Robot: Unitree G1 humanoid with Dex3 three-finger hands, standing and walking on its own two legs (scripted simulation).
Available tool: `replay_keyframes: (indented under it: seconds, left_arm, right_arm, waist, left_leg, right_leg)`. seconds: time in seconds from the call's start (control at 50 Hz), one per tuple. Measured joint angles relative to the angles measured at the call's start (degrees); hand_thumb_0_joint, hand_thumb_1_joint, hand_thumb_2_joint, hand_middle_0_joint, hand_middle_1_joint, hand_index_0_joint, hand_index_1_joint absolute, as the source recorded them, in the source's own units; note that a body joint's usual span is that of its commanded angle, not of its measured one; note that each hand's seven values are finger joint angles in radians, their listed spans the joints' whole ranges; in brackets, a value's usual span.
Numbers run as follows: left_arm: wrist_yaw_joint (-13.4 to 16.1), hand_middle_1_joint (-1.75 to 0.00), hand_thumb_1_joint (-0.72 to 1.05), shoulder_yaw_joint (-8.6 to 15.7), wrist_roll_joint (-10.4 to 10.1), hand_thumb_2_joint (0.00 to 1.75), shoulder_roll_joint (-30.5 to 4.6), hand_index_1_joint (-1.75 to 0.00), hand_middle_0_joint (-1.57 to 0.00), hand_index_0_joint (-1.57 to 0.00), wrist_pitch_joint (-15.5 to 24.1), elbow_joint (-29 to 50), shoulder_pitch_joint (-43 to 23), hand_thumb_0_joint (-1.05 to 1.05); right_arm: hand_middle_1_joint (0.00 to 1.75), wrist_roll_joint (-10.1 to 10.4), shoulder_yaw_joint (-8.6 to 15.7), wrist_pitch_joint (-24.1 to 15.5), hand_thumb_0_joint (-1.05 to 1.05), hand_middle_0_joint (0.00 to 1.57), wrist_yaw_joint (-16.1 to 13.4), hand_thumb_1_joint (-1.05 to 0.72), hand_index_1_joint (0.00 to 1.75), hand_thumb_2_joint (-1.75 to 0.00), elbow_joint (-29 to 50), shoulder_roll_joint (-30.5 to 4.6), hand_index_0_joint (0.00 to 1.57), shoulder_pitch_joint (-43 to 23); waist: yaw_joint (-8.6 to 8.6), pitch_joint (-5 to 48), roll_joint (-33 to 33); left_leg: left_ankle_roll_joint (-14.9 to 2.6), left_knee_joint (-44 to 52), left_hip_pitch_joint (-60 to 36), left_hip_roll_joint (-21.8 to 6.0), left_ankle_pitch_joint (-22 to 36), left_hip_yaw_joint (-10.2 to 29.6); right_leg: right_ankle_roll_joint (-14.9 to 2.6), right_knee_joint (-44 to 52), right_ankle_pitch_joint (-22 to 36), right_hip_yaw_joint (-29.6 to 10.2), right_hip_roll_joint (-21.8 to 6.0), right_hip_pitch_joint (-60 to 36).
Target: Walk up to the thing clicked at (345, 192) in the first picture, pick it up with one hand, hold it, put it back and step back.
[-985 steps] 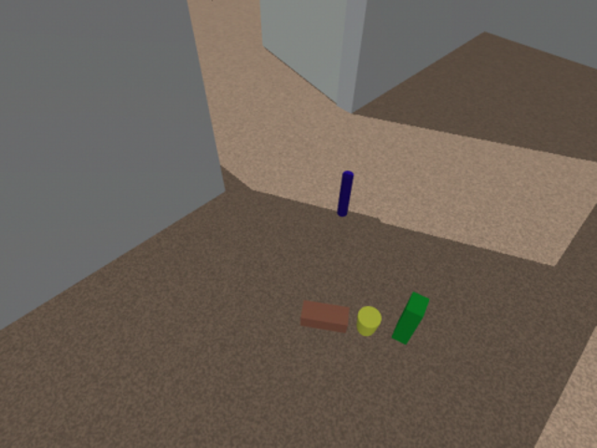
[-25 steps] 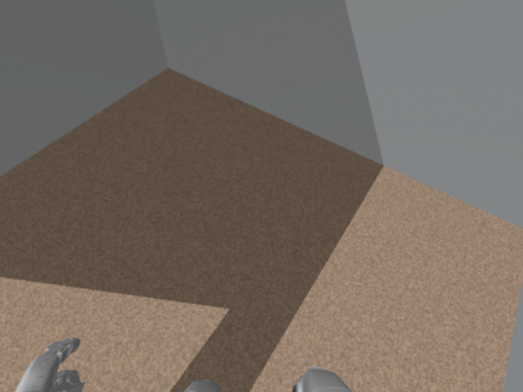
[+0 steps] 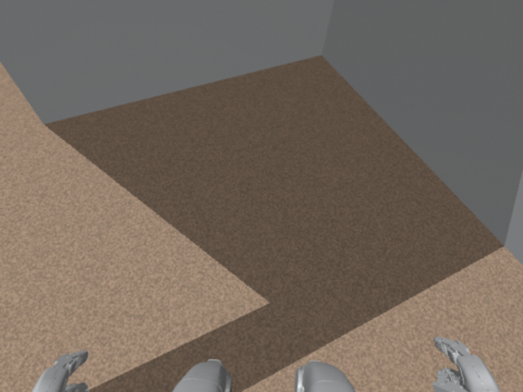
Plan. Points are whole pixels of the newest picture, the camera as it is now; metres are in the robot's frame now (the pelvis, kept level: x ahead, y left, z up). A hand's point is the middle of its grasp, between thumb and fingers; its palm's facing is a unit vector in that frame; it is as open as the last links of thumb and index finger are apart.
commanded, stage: walk up
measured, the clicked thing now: out of the picture +0.57 +1.46 -0.63
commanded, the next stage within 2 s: none
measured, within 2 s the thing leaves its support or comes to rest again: neither
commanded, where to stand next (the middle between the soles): +0.08 +0.05 m, yaw +62 degrees
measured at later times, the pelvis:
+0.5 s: pelvis -0.02 +0.00 -0.01, yaw +26 degrees
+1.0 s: pelvis +0.00 -0.02 +0.00, yaw +48 degrees
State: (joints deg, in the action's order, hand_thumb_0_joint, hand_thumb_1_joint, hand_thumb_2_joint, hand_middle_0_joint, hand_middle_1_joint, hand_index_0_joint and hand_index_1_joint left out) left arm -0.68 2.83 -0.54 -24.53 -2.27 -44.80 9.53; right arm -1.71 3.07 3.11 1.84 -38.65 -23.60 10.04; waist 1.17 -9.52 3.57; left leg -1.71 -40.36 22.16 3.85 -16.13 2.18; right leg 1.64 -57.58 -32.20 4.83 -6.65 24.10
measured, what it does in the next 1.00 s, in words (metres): steps on the spot, turning left: left foot, then right foot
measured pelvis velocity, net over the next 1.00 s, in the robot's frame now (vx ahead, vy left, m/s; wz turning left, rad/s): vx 0.00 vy -0.02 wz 0.84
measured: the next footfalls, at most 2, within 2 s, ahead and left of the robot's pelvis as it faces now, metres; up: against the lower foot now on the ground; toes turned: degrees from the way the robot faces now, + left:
left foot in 0.46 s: -0.02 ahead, +0.15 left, +0.00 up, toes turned +26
right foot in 0.76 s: +0.16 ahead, -0.06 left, +0.00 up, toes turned +36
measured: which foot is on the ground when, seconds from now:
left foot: down 0.00-0.12, up 0.14-0.44, down 0.46-0.78, up 0.80-1.00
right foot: down 0.00-0.46, up 0.48-0.74, down 0.76-1.00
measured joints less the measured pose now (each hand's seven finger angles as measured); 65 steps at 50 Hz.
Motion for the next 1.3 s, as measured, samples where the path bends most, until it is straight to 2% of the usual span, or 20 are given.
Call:
replay_keyframes:
  seconds: [0.08,0.12,0.14,0.18,0.24,0.32,0.38,0.44,0.48,0.52,0.56,0.72,0.76,0.78,0.84,0.9,1.0,1.08,1.16,1.3]
  left_arm:
    - [0.53,-0.3,0.9,-0.01,-0.05,0.9,0.63,-0.3,-0.21,-0.21,1.31,0.9,0.42,0.0]
    - [1.01,-0.3,0.9,0.12,0.36,0.9,1.08,-0.3,-0.21,-0.21,2.5,1.65,1.02,0.0]
    - [1.2,-0.3,0.9,0.07,0.85,0.9,1.1,-0.3,-0.21,-0.21,2.89,2.01,1.47,0.0]
    - [1.36,-0.3,0.9,0.05,1.41,0.9,0.63,-0.3,-0.21,-0.21,2.96,2.1,1.71,0.0]
    - [1.65,-0.3,0.9,0.44,1.67,0.9,0.66,-0.3,-0.21,-0.21,3.58,1.66,2.17,0.0]
    - [0.72,-0.3,0.9,1.15,2.38,0.9,-0.62,-0.3,-0.21,-0.21,3.97,2.09,3.93,0.0]
    - [-0.42,-0.3,0.9,1.36,2.54,0.9,-2.18,-0.3,-0.21,-0.21,3.24,2.28,4.81,0.0]
    - [-1.41,-0.3,0.9,1.58,2.5,0.9,-3.61,-0.3,-0.21,-0.21,1.99,1.96,5.62,0.0]
    - [-1.44,-0.3,0.9,2.04,2.16,0.9,-4.57,-0.3,-0.21,-0.21,0.78,0.96,5.45,0.0]
    - [-1.03,-0.3,0.9,1.72,1.88,0.9,-4.18,-0.3,-0.21,-0.21,-0.51,-0.58,4.46,0.0]
    - [-1.06,-0.3,0.9,1.16,1.45,0.9,-3.86,-0.3,-0.2,-0.2,-0.22,-0.93,3.77,0.01]
    - [-0.92,-0.3,0.9,0.24,1.09,0.9,-0.66,-0.3,-0.21,-0.21,1.27,0.17,3.05,0.0]
    - [-0.57,-0.3,0.9,0.22,1.06,0.9,-0.1,-0.3,-0.21,-0.21,1.86,0.62,2.66,0.0]
    - [-0.3,-0.3,0.9,0.23,1.28,0.9,0.5,-0.3,-0.21,-0.21,2.29,0.76,2.36,0.0]
    - [-0.42,-0.3,0.9,-0.35,1.82,0.9,1.3,-0.3,-0.21,-0.21,2.63,1.05,1.96,0.0]
    - [-0.36,-0.3,0.9,-0.71,1.98,0.9,2.3,-0.3,-0.21,-0.21,2.66,0.43,1.43,0.0]
    - [-0.72,-0.3,0.9,-0.2,2.62,0.9,0.53,-0.3,-0.21,-0.21,2.87,0.58,2.87,0.0]
    - [-0.76,-0.3,0.9,0.59,1.72,0.9,-2.17,-0.3,-0.21,-0.21,1.42,0.0,3.78,0.0]
    - [0.13,-0.3,0.9,0.97,0.75,0.9,-2.44,-0.3,-0.21,-0.21,-0.44,-2.65,3.48,0.0]
    - [0.08,-0.3,0.9,0.85,0.53,0.9,-1.23,-0.3,-0.21,-0.2,0.74,-4.24,4.06,0.0]
  right_arm:
    - [0.3,-0.82,0.51,0.56,0.0,0.21,0.29,-0.9,0.3,-0.9,1.18,-0.06,0.2,0.53]
    - [0.3,-0.9,0.83,1.15,0.0,0.21,0.54,-0.9,0.3,-0.9,1.33,-0.51,0.2,0.65]
    - [0.3,-1.01,1.04,1.45,0.0,0.21,0.42,-0.9,0.3,-0.9,0.91,-0.39,0.2,0.62]
    - [0.3,-1.28,1.1,1.88,0.01,0.21,0.48,-0.9,0.3,-0.9,0.02,0.05,0.2,0.9]
    - [0.3,-1.33,1.53,1.83,0.01,0.21,1.84,-0.9,0.3,-0.9,-0.96,-0.7,0.2,1.6]
    - [0.3,-0.9,2.01,1.43,0.01,0.21,3.03,-0.9,0.3,-0.9,-2.54,-1.5,0.2,2.57]
    - [0.3,-0.28,2.48,0.9,0.01,0.21,2.99,-0.9,0.3,-0.9,-4.31,-1.85,0.2,3.09]
    - [0.3,0.33,2.61,-0.22,0.01,0.21,2.03,-0.9,0.3,-0.9,-5.76,-2.16,0.2,3.81]
    - [0.3,0.33,2.53,-1.67,0.01,0.21,0.82,-0.9,0.3,-0.9,-6.39,-1.4,0.2,3.82]
    - [0.3,0.37,1.73,-2.69,0.01,0.21,0.12,-0.9,0.3,-0.9,-6.33,-0.94,0.2,4.85]
    - [0.3,0.8,0.66,-2.92,0.0,0.21,-0.59,-0.9,0.3,-0.9,-6.51,-0.25,0.2,5.95]
    - [0.3,0.44,-0.41,-3.58,0.01,0.21,-2.45,-0.9,0.3,-0.9,-5.16,-0.45,0.2,7.95]
    - [0.3,0.66,-0.41,-3.31,0.01,0.21,-2.76,-0.9,0.3,-0.9,-4.63,-0.71,0.2,7.78]
    - [0.3,0.93,-0.31,-3.04,0.01,0.21,-2.99,-0.9,0.3,-0.9,-4.6,-1.04,0.2,7.31]
    - [0.3,0.81,-0.09,-1.88,0.01,0.21,-3.99,-0.9,0.3,-0.9,-5.49,-0.62,0.2,4.98]
    - [0.3,0.68,0.29,-2.27,0.01,0.21,-3.17,-0.9,0.3,-0.9,-5.68,-1.26,0.2,3.8]
    - [0.3,0.94,0.85,-3.22,0.01,0.21,-1.17,-0.9,0.3,-0.9,-6.39,-1.92,0.2,2.64]
    - [0.3,0.9,1.02,-4.41,0.0,0.21,-1.74,-0.9,0.3,-0.9,-7.87,-1.58,0.2,2.55]
    - [0.3,0.44,-0.1,-4.99,0.0,0.21,-2.6,-0.9,0.3,-0.9,-8.21,-0.71,0.2,3.14]
    - [0.3,0.37,-1.4,-4.26,0.0,0.21,-2.99,-0.9,0.3,-0.9,-8.49,0.12,0.2,2.38]
  waist:
    - [-0.98,0.43,-2.74]
    - [-0.79,0.72,-4.96]
    - [-0.68,1.05,-5.64]
    - [-0.36,1.31,-5.15]
    - [-0.07,1.24,-5.39]
    - [0.54,1.35,-4.67]
    - [1.32,1.98,-3.69]
    - [1.93,3.49,-2.34]
    - [2.05,3.18,0.65]
    - [0.68,3.56,0.78]
    - [-0.12,3.58,1.34]
    - [-1.63,2.68,-0.77]
    - [-1.49,2.46,-1.67]
    - [-1.17,2.05,-2.78]
    - [-0.58,1.22,-3.12]
    - [-0.1,0.83,-3.41]
    - [1.13,1.6,-2.58]
    - [1.82,2.41,-0.02]
    - [0.92,3.36,-0.14]
    - [0.01,3.64,-1.65]
  left_leg:
    - [1.13,-0.34,1.36,1.53,1.13,4.65]
    - [1.11,-2.64,2.88,1.77,0.85,7.06]
    - [1.2,-5.67,4.33,1.83,-2.34,6.98]
    - [1.92,-14.75,7.52,1.83,-7.51,4.07]
    - [2.49,-22.12,9.49,-0.85,-5.69,1.52]
    - [3.01,-16.47,7.08,-5.29,-4.0,-0.15]
    - [3.15,-8.84,3.36,-6.72,-4.5,-1.25]
    - [2.74,-0.61,-2.23,-5.89,-3.67,-3.43]
    - [2.33,-0.59,-3.05,-3.16,-4.08,-4.22]
    - [1.48,-2.47,-1.71,-2.3,-4.81,-1.92]
    - [1.06,-1.28,-2.0,-1.43,-3.99,0.22]
    - [2.56,-3.56,-0.06,0.22,-4.44,7.71]
    - [3.36,-5.95,1.41,0.73,-5.42,9.61]
    - [3.34,-7.75,2.17,0.6,-5.97,10.57]
    - [1.92,-19.19,6.22,1.35,-12.09,6.82]
    - [1.72,-25.11,8.32,-0.27,-11.54,1.41]
    - [1.82,-12.01,4.27,-3.12,-10.74,-1.91]
    - [1.26,-1.08,-1.29,-1.34,-2.09,-3.5]
    - [0.08,-3.76,-0.05,-0.77,-3.39,-1.13]
    - [0.98,-4.93,1.7,-0.75,-2.99,2.94]
  right_leg:
    - [-1.11,9.81,3.57,-2.7,2.81,-1.91]
    - [-1.81,14.88,12.53,-1.72,3.99,-3.52]
    - [-1.8,14.67,12.82,-0.51,3.75,-3.51]
    - [-2.22,14.87,12.0,1.42,1.72,-4.14]
    - [-1.89,18.26,13.16,4.46,-0.65,-6.54]
    - [-1.33,20.95,14.2,7.84,-3.28,-8.66]
    - [-0.53,19.53,13.15,9.94,-5.44,-8.62]
    - [0.27,14.76,10.34,11.02,-8.05,-6.93]
    - [-0.96,6.99,5.15,7.23,-9.87,-3.82]
    - [-1.32,-1.04,1.32,1.63,-5.54,-0.43]
    - [-1.63,-4.55,2.45,-1.58,-2.39,2.05]
    - [-2.93,5.22,5.21,-3.16,2.42,3.17]
    - [-3.89,11.73,9.85,-3.2,3.83,0.71]
    - [-3.2,12.57,12.65,-2.54,4.37,0.27]
    - [-2.18,11.1,11.62,-0.73,2.56,-0.26]
    - [-2.17,13.82,12.38,1.1,0.05,-2.65]
    - [-1.8,15.27,12.67,3.36,-2.81,-3.84]
    - [-1.25,9.66,9.26,3.62,-6.19,-2.46]
    - [-1.95,0.87,0.89,-2.18,-1.49,0.78]
    - [-2.92,5.84,3.14,-3.05,1.5,-0.03]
